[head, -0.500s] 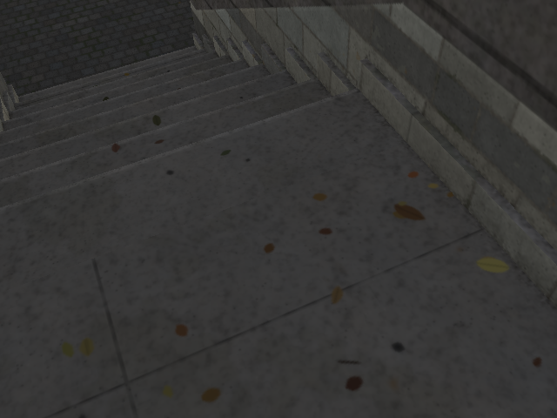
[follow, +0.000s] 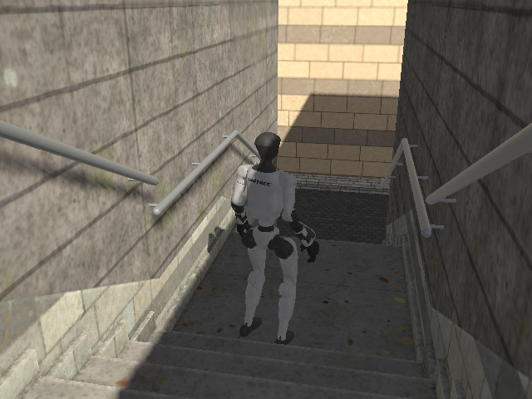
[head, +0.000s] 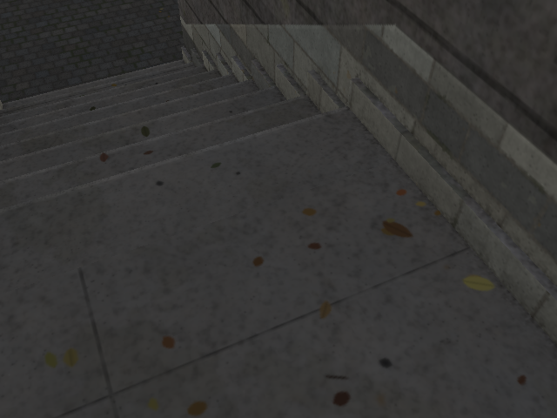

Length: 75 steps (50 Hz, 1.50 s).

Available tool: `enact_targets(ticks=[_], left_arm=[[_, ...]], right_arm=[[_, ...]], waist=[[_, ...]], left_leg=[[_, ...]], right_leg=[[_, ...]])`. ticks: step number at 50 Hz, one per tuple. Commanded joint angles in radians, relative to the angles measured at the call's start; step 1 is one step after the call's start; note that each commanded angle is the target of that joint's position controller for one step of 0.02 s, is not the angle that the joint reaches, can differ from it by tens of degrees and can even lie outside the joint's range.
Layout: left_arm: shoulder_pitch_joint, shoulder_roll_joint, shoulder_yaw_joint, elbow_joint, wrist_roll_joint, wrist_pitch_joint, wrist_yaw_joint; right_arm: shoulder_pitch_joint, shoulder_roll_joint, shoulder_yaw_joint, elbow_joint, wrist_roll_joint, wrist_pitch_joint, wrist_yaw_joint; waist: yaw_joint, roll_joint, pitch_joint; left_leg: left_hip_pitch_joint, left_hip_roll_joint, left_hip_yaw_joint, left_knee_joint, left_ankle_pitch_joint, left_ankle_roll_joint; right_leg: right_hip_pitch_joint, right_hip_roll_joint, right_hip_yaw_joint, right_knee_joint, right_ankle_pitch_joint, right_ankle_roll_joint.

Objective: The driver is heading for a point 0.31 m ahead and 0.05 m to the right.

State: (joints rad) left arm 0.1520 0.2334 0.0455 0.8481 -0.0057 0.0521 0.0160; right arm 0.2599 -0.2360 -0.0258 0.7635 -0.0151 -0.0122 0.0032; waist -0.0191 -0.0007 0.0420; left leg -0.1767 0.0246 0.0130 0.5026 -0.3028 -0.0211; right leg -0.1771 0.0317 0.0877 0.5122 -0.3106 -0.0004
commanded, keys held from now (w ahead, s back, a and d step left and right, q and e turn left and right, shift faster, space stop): shift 0.24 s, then w+shift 0.16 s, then w+e+shift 0.18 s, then shift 0.42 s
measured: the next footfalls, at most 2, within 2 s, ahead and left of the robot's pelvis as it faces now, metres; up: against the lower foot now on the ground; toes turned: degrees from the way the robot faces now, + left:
left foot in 0.60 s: +0.15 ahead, +0.17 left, +0.00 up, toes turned -5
right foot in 0.94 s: +0.39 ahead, -0.06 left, +0.00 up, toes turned -8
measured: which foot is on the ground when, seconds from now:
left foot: down 0.00-0.38, up 0.40-0.58, down 0.60-0.94, up 0.96-1.00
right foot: down 0.00-0.60, up 0.62-0.92, down 0.94-1.00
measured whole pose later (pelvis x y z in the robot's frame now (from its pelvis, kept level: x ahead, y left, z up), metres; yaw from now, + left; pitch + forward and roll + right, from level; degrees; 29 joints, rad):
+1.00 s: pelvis +0.26 +0.04 -0.01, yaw -9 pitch +1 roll +1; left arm 0.01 0.23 0.02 0.74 0.03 -0.04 -0.03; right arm 0.39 -0.25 0.00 0.95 0.00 -0.07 0.00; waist -0.07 -0.01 0.06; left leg -0.14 -0.02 0.00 0.83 -0.55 0.00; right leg -0.44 0.05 0.00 0.54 -0.11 -0.07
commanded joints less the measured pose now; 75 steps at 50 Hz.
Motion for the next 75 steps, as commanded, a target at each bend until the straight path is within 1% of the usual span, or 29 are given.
enact_targets(ticks=[1,12,14,16,18,21,23,26,28,29,30,31,32,34,37,41,45,46,47,48,49,51,53,56,59,62,63,66,75], left_arm=[[-0.031,0.101,0.022,-0.026,-0.002,-0.015,0.008],[-0.021,0.099,0.024,0.082,-0.007,-0.018,0.017],[0.032,0.113,0.035,0.102,-0.018,-0.023,0.018],[0.030,0.117,0.036,0.080,-0.043,-0.060,0.013],[0.063,0.100,0.033,0.077,-0.042,-0.120,0.005],[0.268,0.184,0.063,0.137,-0.046,-0.140,-0.017],[0.234,0.152,0.043,0.081,-0.038,-0.160,-0.027],[0.120,0.199,0.059,0.010,-0.050,-0.145,-0.020],[0.023,0.206,0.062,-0.036,-0.054,-0.126,-0.022],[0.001,0.170,0.048,-0.052,-0.032,-0.132,-0.021],[-0.044,0.119,0.027,-0.084,-0.005,-0.152,-0.024],[0.031,0.008,0.006,-0.104,-0.012,-0.173,-0.017],[0.165,0.058,0.018,-0.071,-0.053,-0.179,-0.001],[0.100,0.107,0.031,-0.059,-0.051,-0.157,0.011],[0.100,0.052,0.024,-0.062,-0.025,-0.125,-0.003],[-0.090,-0.018,-0.014,-0.152,-0.011,-0.120,-0.044],[0.002,0.083,0.010,-0.128,0.017,-0.106,-0.059],[0.071,0.112,0.020,-0.100,0.027,-0.102,-0.054],[0.119,0.170,0.038,-0.084,0.036,-0.101,-0.046],[0.169,0.254,0.051,-0.083,0.061,-0.092,-0.034],[0.184,0.165,0.016,-0.082,0.061,-0.086,-0.036],[-0.016,0.084,-0.011,-0.115,-0.001,-0.092,-0.047],[-0.126,0.057,-0.023,-0.124,0.000,-0.096,-0.050],[-0.108,0.092,-0.010,-0.115,0.029,-0.098,-0.034],[-0.120,0.083,-0.014,-0.107,0.011,-0.088,-0.015],[-0.063,0.043,-0.028,-0.071,0.016,-0.081,-0.010],[-0.035,0.047,-0.023,-0.079,0.012,-0.074,-0.004],[-0.010,0.049,-0.019,-0.058,0.007,-0.068,0.018],[0.047,0.073,0.001,-0.010,-0.007,-0.056,0.026]], right_arm=[[0.021,-0.109,-0.029,-0.056,0.001,-0.013,-0.009],[0.054,-0.094,-0.026,-0.031,0.004,-0.018,-0.019],[0.078,-0.132,-0.043,-0.017,0.021,-0.011,-0.030],[0.089,-0.115,-0.037,-0.023,0.050,-0.031,-0.039],[0.032,-0.102,-0.036,-0.052,0.058,-0.074,-0.043],[-0.128,-0.025,-0.022,-0.134,0.068,-0.119,-0.026],[-0.169,-0.065,-0.034,-0.175,0.079,-0.140,-0.018],[-0.129,-0.106,-0.037,-0.164,0.043,-0.154,0.010],[0.058,-0.083,-0.045,-0.087,0.034,-0.149,0.020],[0.221,-0.110,-0.065,-0.043,0.042,-0.132,0.008],[0.481,-0.188,-0.094,0.031,0.043,-0.111,-0.013],[0.536,-0.273,-0.097,0.034,0.025,-0.106,-0.017],[0.371,-0.234,-0.081,-0.002,-0.001,-0.109,-0.012],[0.174,-0.137,-0.050,-0.020,0.025,-0.111,-0.007],[0.100,-0.098,-0.023,0.022,0.006,-0.101,-0.001],[0.094,-0.137,-0.016,0.088,0.019,-0.089,-0.031],[0.041,-0.234,-0.031,0.105,0.029,-0.084,-0.031],[0.056,-0.208,-0.024,0.114,0.035,-0.082,-0.029],[0.078,-0.182,-0.013,0.117,0.035,-0.077,-0.022],[0.185,-0.119,0.015,0.108,0.001,-0.079,-0.011],[0.339,-0.030,0.042,0.166,0.003,-0.064,0.003],[0.188,-0.123,0.011,0.131,0.022,-0.025,0.001],[0.158,-0.091,0.011,0.134,0.013,0.019,-0.033],[0.168,-0.060,0.022,0.147,-0.004,0.043,-0.052],[0.145,-0.051,0.022,0.158,-0.012,0.046,-0.047],[0.078,-0.103,0.015,0.122,-0.031,0.046,-0.048],[0.046,-0.167,-0.003,0.133,-0.011,0.042,-0.052],[-0.011,-0.100,0.010,0.138,-0.010,0.003,-0.042],[0.020,-0.096,0.013,0.179,0.001,-0.008,-0.035]], waist=[[-0.002,-0.004,-0.045],[0.006,0.002,-0.025],[0.017,0.024,-0.037],[0.022,0.033,0.119],[0.051,0.016,0.159],[0.129,-0.240,0.123],[0.111,-0.214,0.141],[0.035,-0.125,0.040],[-0.077,-0.084,-0.070],[-0.163,-0.055,-0.125],[-0.298,0.083,-0.234],[-0.230,0.403,-0.263],[-0.111,0.306,-0.167],[-0.060,0.082,0.095],[-0.002,0.148,0.057],[-0.006,0.098,0.016],[0.083,0.104,-0.065],[0.119,0.077,-0.111],[0.141,0.024,-0.141],[0.100,-0.145,-0.286],[0.059,-0.218,-0.478],[0.026,-0.057,-0.243],[-0.028,-0.040,-0.111],[-0.035,-0.094,-0.123],[-0.048,-0.097,-0.131],[-0.026,-0.069,-0.013],[0.017,0.059,0.037],[0.026,0.106,0.018],[0.000,0.025,-0.067]], left_leg=[[-0.018,0.034,-0.036,-0.080,0.215,0.008],[-0.012,0.025,-0.026,-0.087,0.215,0.000],[-0.034,-0.009,-0.016,-0.088,-0.284,0.030],[-0.142,0.050,-0.134,-0.136,-0.559,0.087],[-0.214,0.067,-0.155,-0.120,-0.397,0.093],[-0.452,-0.028,0.008,0.237,-0.123,0.046],[-0.596,0.029,-0.108,0.388,-0.260,0.097],[-0.426,0.049,-0.119,0.085,-0.159,0.101],[0.107,-0.069,0.039,-0.005,0.158,0.042],[0.373,-0.080,0.070,0.071,0.145,0.017],[0.593,0.009,-0.021,0.073,0.071,0.016],[0.635,0.304,-0.553,-0.173,-0.136,0.138],[0.486,0.428,-0.792,-0.272,-0.242,0.235],[0.250,0.351,-0.496,-0.265,0.049,0.227],[0.115,0.226,-0.156,-0.230,0.744,0.159],[0.023,0.130,0.001,-0.254,0.809,0.142],[0.023,0.178,-0.011,-0.143,0.879,0.144],[0.035,0.160,-0.007,-0.052,0.903,0.127],[-0.005,0.100,0.017,0.092,0.819,0.092],[-0.193,0.013,0.026,0.402,0.359,0.043],[-0.234,-0.061,-0.091,0.660,-0.377,0.009],[-0.281,0.012,-0.137,0.681,-0.348,-0.002],[-0.199,0.052,-0.110,0.477,-0.273,-0.034],[-0.049,0.026,-0.064,0.278,-0.176,-0.060],[0.079,0.012,-0.034,0.084,0.084,-0.041],[0.068,0.059,-0.086,-0.063,0.112,0.017],[-0.093,0.048,-0.091,-0.088,-0.059,0.044],[-0.185,0.039,-0.109,-0.165,-0.067,0.044],[-0.020,0.030,-0.089,-0.127,0.301,0.068]], right_leg=[[0.037,-0.043,0.057,-0.064,0.270,-0.013],[0.035,-0.043,0.051,-0.075,0.266,-0.012],[0.001,0.006,0.003,-0.051,-0.237,-0.040],[-0.151,-0.030,0.058,-0.066,-0.509,-0.085],[-0.102,-0.079,0.105,-0.122,-0.365,-0.114],[0.139,-0.286,0.515,-0.342,-0.455,-0.276],[0.161,-0.365,0.703,-0.382,-0.368,-0.342],[0.154,-0.269,0.475,-0.332,-0.151,-0.227],[-0.156,-0.118,0.279,-0.235,-0.027,-0.177],[-0.343,-0.064,0.224,-0.106,0.095,-0.145],[-0.456,0.013,0.143,0.245,0.226,-0.088],[-0.638,0.128,0.129,0.578,-0.276,-0.048],[-0.707,0.049,0.176,0.732,-0.252,-0.046],[-0.728,-0.053,0.101,0.734,-0.077,-0.057],[-0.529,-0.068,0.004,0.580,0.072,-0.027],[-0.289,-0.015,-0.121,0.158,0.304,0.009],[-0.051,0.014,-0.103,0.065,0.395,-0.060],[0.051,0.028,-0.101,0.021,0.414,-0.091],[0.161,-0.016,-0.062,-0.017,0.710,-0.129],[0.436,-0.242,0.158,0.053,1.171,-0.271],[0.497,-0.443,0.409,-0.015,1.246,-0.435],[0.181,-0.357,0.283,-0.124,0.803,-0.353],[-0.059,-0.263,0.163,-0.222,0.530,-0.265],[-0.154,-0.219,0.099,-0.250,0.390,-0.256],[-0.217,-0.181,0.066,-0.260,0.072,-0.208],[-0.294,-0.102,0.041,-0.239,-0.248,-0.072],[-0.215,-0.047,-0.015,-0.218,-0.187,-0.044],[-0.048,-0.034,-0.044,-0.100,0.027,-0.038],[0.007,-0.056,-0.046,-0.057,0.299,-0.030]])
